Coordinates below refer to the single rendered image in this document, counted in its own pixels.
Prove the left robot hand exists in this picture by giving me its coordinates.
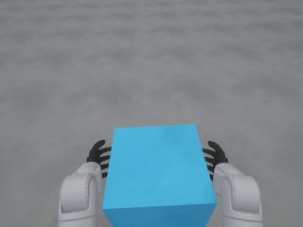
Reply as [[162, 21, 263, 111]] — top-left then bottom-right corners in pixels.
[[86, 139, 112, 179]]

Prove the left robot forearm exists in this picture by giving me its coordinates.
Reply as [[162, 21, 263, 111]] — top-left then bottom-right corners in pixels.
[[58, 162, 103, 227]]

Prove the carton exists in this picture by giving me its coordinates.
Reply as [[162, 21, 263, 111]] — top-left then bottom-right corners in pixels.
[[102, 124, 217, 227]]

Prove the right robot hand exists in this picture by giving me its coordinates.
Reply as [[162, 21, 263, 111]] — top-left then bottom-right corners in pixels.
[[202, 141, 228, 181]]

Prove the right robot forearm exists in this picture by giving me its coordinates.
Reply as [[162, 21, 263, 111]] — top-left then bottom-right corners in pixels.
[[213, 163, 263, 227]]

